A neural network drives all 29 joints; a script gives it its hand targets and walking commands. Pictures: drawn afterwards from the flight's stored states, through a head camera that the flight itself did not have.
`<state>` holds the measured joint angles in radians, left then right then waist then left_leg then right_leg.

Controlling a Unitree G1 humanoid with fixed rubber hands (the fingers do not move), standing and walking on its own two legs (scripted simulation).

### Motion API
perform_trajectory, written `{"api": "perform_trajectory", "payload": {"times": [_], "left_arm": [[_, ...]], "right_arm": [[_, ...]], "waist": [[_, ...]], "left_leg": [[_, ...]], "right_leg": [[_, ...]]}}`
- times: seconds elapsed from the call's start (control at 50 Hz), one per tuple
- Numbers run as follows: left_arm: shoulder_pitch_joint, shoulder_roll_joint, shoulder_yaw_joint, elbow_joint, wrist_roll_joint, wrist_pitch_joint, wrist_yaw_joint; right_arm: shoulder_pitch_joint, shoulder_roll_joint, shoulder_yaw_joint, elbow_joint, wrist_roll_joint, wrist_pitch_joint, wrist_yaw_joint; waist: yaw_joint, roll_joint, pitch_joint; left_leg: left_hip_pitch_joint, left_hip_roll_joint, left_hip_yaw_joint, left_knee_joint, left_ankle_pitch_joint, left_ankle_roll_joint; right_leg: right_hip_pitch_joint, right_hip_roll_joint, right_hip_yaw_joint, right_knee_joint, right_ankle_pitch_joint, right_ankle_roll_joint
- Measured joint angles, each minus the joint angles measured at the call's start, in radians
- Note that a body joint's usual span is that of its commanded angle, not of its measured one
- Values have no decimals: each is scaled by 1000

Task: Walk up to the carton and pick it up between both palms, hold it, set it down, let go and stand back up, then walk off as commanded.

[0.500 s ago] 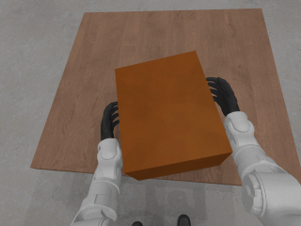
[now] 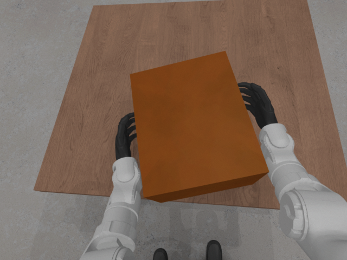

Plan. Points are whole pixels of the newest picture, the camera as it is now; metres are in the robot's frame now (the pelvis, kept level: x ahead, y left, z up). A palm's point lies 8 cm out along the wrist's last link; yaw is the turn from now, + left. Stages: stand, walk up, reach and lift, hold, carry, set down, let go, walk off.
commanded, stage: set down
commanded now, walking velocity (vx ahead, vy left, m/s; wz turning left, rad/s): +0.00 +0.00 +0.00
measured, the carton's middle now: (191, 129) +0.43 +0.00 -0.05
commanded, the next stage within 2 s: none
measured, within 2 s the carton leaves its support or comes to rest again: rests again in 0.76 s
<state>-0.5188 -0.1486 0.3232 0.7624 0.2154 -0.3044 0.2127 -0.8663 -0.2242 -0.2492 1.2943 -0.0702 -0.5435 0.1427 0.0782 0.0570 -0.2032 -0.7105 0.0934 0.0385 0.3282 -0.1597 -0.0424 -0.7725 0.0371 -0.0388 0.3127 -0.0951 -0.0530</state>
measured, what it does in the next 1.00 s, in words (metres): stands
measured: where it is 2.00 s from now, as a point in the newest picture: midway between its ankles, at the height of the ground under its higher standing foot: outside the picture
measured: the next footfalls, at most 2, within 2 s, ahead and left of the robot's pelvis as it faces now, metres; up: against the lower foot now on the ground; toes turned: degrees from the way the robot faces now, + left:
none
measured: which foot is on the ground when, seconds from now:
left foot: down 0.00-1.00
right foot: down 0.00-1.00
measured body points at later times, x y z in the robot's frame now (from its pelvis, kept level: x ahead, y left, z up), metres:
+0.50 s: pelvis +0.00 -0.01 +0.00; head +0.16 -0.04 +0.42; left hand +0.39 +0.16 -0.02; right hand +0.49 -0.16 -0.01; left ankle -0.05 +0.17 -0.73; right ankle -0.01 -0.09 -0.73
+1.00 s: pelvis -0.02 -0.01 +0.00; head +0.12 -0.04 +0.42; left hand +0.38 +0.15 -0.01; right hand +0.47 -0.19 +0.01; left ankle -0.05 +0.17 -0.73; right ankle -0.01 -0.09 -0.73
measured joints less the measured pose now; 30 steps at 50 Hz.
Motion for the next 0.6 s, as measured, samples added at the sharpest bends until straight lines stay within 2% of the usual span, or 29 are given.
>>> {"api": "perform_trajectory", "payload": {"times": [0.14,0.28,0.38,0.6], "left_arm": [[-10,0,0,6,0,-1,5],[-27,0,0,6,-24,11,22],[-28,0,0,6,-39,31,32],[-63,0,0,21,-39,55,33]], "right_arm": [[-6,-7,-2,2,-8,6,1],[-53,-46,104,5,-5,78,-8],[-87,-49,136,28,11,106,-11],[-101,-65,169,60,28,121,-40]], "waist": [[3,-2,-7],[26,1,-27],[41,1,-45],[41,0,-57]], "left_leg": [[-9,0,0,0,0,0],[-27,0,0,4,3,0],[-32,3,0,13,3,0],[-37,7,0,25,12,0]], "right_leg": [[-9,0,0,0,3,1],[-25,1,1,0,6,-1],[-26,4,2,0,4,-5],[-26,9,4,0,4,-9]]}}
